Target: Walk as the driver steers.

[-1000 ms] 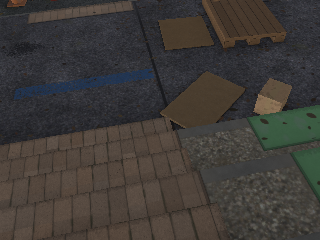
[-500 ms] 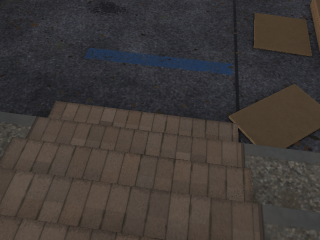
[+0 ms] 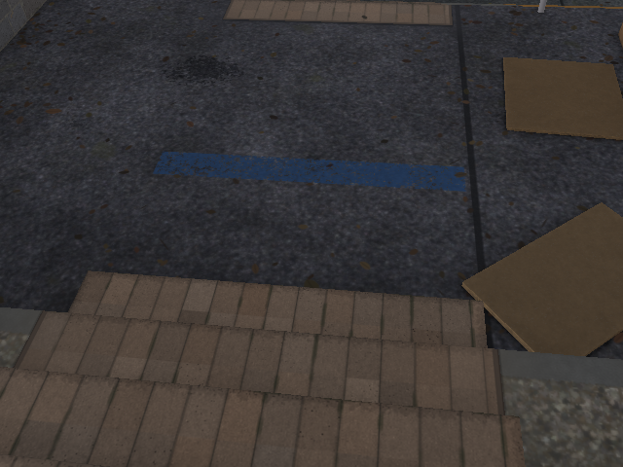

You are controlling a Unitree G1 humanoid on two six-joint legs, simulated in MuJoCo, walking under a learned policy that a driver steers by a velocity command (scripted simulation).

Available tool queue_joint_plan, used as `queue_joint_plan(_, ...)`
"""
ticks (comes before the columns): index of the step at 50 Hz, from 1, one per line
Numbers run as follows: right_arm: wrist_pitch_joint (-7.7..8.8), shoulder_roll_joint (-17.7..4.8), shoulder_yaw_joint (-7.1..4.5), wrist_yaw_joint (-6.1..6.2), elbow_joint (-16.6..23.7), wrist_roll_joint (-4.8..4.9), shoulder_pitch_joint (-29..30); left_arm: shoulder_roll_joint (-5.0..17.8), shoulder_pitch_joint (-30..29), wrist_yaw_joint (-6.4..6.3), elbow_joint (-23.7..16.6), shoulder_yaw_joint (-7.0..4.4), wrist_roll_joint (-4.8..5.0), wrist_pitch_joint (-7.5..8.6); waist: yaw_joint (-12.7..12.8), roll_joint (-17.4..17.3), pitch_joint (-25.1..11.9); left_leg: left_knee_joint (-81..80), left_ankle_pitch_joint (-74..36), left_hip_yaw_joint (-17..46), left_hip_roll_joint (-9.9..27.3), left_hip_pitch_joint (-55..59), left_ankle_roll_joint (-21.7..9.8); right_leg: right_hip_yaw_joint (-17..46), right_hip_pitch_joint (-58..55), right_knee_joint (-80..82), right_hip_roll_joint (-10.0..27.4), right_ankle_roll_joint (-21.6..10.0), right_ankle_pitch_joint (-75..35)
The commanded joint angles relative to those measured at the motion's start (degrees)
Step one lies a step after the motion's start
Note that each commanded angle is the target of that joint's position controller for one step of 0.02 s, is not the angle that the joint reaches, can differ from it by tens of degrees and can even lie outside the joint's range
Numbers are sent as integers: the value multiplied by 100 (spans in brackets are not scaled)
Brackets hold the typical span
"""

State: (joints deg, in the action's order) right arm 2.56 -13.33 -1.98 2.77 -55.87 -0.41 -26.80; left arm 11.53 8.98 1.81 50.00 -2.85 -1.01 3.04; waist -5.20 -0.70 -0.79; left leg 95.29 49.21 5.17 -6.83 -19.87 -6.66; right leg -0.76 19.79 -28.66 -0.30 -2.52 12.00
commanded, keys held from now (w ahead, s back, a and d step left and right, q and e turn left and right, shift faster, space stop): w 0.28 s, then no key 0.72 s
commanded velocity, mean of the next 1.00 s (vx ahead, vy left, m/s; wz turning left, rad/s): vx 0.25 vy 0.00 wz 0.02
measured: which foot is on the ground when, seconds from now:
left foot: up 0.00-0.48, down 0.50-1.00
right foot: down 0.00-0.50, up 0.52-0.84, down 0.86-1.00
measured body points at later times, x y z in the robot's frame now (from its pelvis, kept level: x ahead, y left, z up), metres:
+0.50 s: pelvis +0.27 +0.01 -0.10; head +0.28 +0.02 +0.35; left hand +0.15 +0.23 -0.25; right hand +0.47 -0.20 -0.21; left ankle +0.41 +0.09 -0.85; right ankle +0.07 -0.09 -0.72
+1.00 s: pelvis +0.35 +0.01 -0.15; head +0.34 +0.00 +0.30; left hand +0.39 +0.22 -0.30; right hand +0.37 -0.22 -0.31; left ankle +0.38 +0.09 -0.88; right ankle +0.36 -0.11 -0.88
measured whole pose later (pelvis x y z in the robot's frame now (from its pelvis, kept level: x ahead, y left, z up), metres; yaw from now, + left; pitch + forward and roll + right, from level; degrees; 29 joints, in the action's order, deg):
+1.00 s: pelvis +0.35 +0.01 -0.15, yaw +0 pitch -1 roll +1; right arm -1.1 -9.7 1.2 0.1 -58.1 -0.1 -17.6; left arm 8.7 15.1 -0.5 59.6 2.1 -1.0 -1.9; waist -1.0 -0.4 -0.4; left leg 28.0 12.4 -5.4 -2.1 -14.5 -3.5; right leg 0.1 13.7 -31.0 1.0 0.2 15.8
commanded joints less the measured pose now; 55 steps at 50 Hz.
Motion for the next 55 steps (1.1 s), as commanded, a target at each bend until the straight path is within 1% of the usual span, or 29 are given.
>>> queue_joint_plan(1,49,-645,-90,44,496,7,221,1192,2745,-76,496,-328,231,-122,1239,1032,-970,2486,-1084,-400,241,-5009,66,3253,-4279,550,2629,-1668,-35)
queue_joint_plan(2,39,-692,-119,-42,531,-130,853,799,2103,-119,324,-183,98,-103,1111,307,-54,1498,-2022,-85,558,-4673,32,2605,-2962,826,2158,-1396,484)
queue_joint_plan(3,-33,-515,-120,-110,490,-139,832,694,1933,-126,361,-113,-99,-64,896,548,272,964,-2254,14,655,-4065,79,2649,-1758,711,2108,-1405,-243)
queue_joint_plan(5,-222,-328,-141,-194,302,-114,613,399,1690,-98,480,57,-104,99,276,102,802,-692,-3156,318,838,-3275,129,1840,-158,619,1510,-1008,-840)
queue_joint_plan(7,-232,-267,-149,-333,399,-261,1036,643,1424,-166,430,25,20,264,148,621,874,-3244,-4709,-256,908,-2015,409,1131,790,1137,1014,-898,-1278)
queue_joint_plan(8,-295,-76,-111,-360,215,-371,815,786,1674,-196,547,-36,15,247,159,875,446,-3207,-4959,-400,893,-1702,434,1195,486,941,1110,-1053,-2178)
queue_joint_plan(10,-320,-117,-113,-385,91,-250,633,769,1897,-216,553,-56,53,185,87,740,94,-3088,-5537,-385,1024,-1916,367,1272,-197,583,1211,-1129,-2521)
queue_joint_plan(12,-179,-297,-188,-416,411,-198,1766,522,2323,-280,723,2,115,222,440,292,451,-4276,-6535,-48,1171,-2994,272,1445,-1151,347,1050,-1046,-1102)
queue_joint_plan(15,-25,-154,-103,-486,536,-242,2563,445,2311,-372,681,65,38,267,738,113,646,-5594,-7776,-437,1015,-2041,344,1207,-478,26,733,-893,84)
queue_joint_plan(17,-18,62,-43,-551,587,-166,2722,412,2335,-354,708,115,-8,180,934,150,750,-6117,-7844,-643,858,-1221,367,985,-79,-321,583,-811,-135)
queue_joint_plan(22,90,-22,44,-414,699,-24,2714,307,2762,-456,961,169,-133,-23,1386,486,931,-7808,-7454,-508,974,-544,448,987,-957,-1826,408,-660,-1237)
queue_joint_plan(24,175,-176,-28,-315,214,-109,1314,389,2663,-523,984,166,-132,-134,844,136,654,-8703,-7784,-684,1055,681,352,849,-959,-3336,313,-669,-1697)
queue_joint_plan(25,202,-358,-98,-317,-144,-212,428,424,2708,-504,1029,173,-27,-184,495,-172,210,-8640,-8580,-880,1171,2061,358,610,-330,-4504,92,-616,-972)
queue_joint_plan(26,186,-805,-181,-385,-413,-249,-354,201,3217,-478,1093,137,124,-203,464,-1181,-507,-7052,-12089,-251,2112,4245,33,41,1419,-6557,-604,-316,3575)
queue_joint_plan(27,133,-797,-169,-488,-302,-8,-576,248,3764,-588,1043,180,464,-238,430,-1102,-1869,-5302,-12928,590,3279,6093,-633,179,2808,-8027,-503,-117,4796)
queue_joint_plan(28,53,-614,-146,-522,-49,173,-367,509,3388,-612,971,182,385,-231,171,-647,-2256,-5582,-11682,751,3363,5776,-919,389,3212,-8037,-173,-127,4429)
queue_joint_plan(30,19,-339,-35,-248,205,74,648,433,2145,-518,618,192,77,-367,315,-517,-1415,-6865,-7757,1056,3231,3528,-1524,311,3364,-7786,123,36,3257)
queue_joint_plan(32,90,-176,130,-177,228,-79,925,523,1575,-467,571,107,-144,-559,583,-35,-186,-7516,-7556,465,2666,663,-1143,567,1847,-5909,181,128,1124)
queue_joint_plan(34,199,-109,171,-166,224,-44,993,65,1690,-404,640,206,-144,-656,871,27,23,-7656,-7335,72,2286,-445,-1019,609,1052,-4620,149,291,156)
queue_joint_plan(37,204,9,310,-219,85,-30,1100,-75,1766,-285,786,268,-123,-698,1050,-756,-404,-7411,-7905,-529,1736,-526,-411,229,-432,-2588,23,286,-400)
queue_joint_plan(39,114,-131,302,-257,138,36,1210,-53,1801,-256,888,311,-21,-744,1079,-937,-455,-7472,-6598,-602,1624,-989,-216,-71,-1187,-2456,-91,268,-756)
queue_joint_plan(41,14,-122,337,-268,217,41,1457,51,1774,-221,992,316,-128,-793,1153,-692,-123,-7517,-5043,-260,1801,-1667,-269,48,-1564,-2553,22,125,-637)
queue_joint_plan(43,-214,-311,296,-202,106,-91,923,115,1074,-257,758,380,-88,-697,769,-415,681,-7580,-4287,118,1755,-865,-216,-30,-869,-229,31,118,1041)
queue_joint_plan(44,-274,-248,302,-170,-23,-127,432,279,1178,-299,869,356,-69,-650,582,51,666,-7452,-4284,380,1750,-748,-118,136,-1232,50,199,104,535)
queue_joint_plan(45,-272,-134,305,-168,-128,-52,41,487,1272,-330,878,330,-45,-573,410,525,482,-7154,-4172,224,1499,-878,107,804,-1684,160,831,-10,-1180)
queue_joint_plan(46,-294,-76,282,-207,-201,66,-195,462,974,-316,857,361,31,-534,197,833,539,-7311,-3647,-201,1070,-464,239,1058,-1053,316,1064,-208,-1303)
queue_joint_plan(48,-386,-290,181,-240,-204,58,394,259,775,-207,797,423,9,-412,430,598,535,-7309,-3617,-271,1025,676,391,1047,-46,845,963,-140,-84)
queue_joint_plan(50,-445,-105,194,-300,-219,35,563,361,821,-227,862,398,34,-411,402,505,495,-7454,-3581,-190,1116,1000,385,872,35,1012,784,-53,730)
queue_joint_plan(55,-394,-37,195,-271,-425,1,580,241,897,-222,880,399,41,-367,472,198,407,-7664,-3782,-133,1198,920,405,744,-387,955,710,-34,267)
